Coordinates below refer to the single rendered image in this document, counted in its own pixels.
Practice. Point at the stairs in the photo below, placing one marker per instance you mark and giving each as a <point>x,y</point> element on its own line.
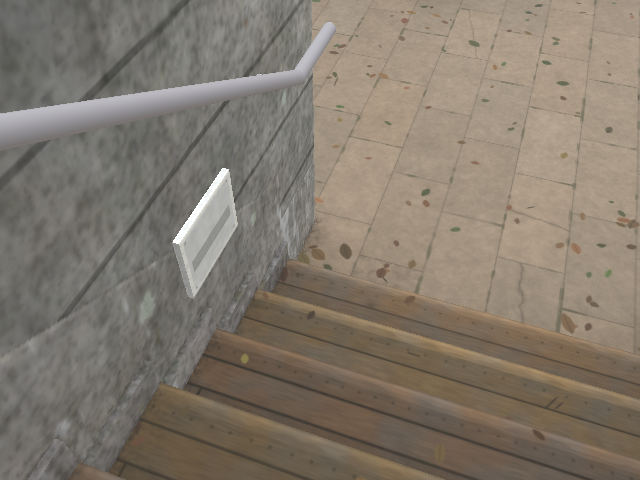
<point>334,377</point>

